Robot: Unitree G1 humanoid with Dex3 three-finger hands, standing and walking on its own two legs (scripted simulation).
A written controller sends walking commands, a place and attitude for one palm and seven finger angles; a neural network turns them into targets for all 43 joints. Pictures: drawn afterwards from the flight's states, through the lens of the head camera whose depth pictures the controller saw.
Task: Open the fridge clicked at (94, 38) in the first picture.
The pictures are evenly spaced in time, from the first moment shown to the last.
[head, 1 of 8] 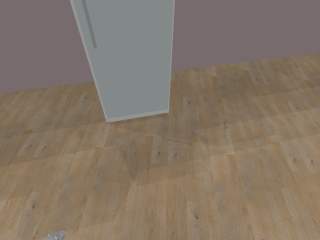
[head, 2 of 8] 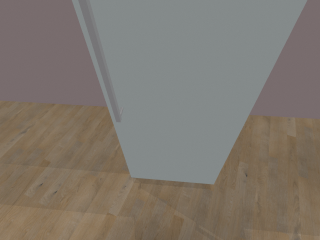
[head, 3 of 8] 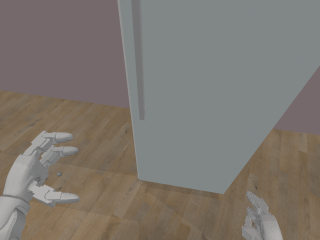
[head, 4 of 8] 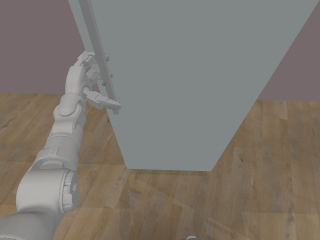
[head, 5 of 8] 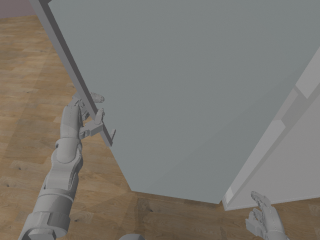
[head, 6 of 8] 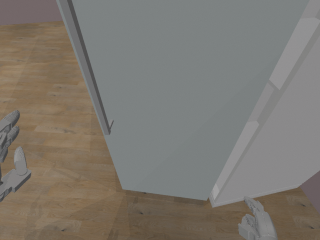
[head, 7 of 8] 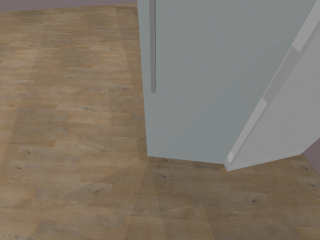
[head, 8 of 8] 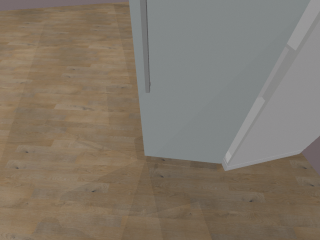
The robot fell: no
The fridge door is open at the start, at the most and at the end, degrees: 0 74 70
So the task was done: yes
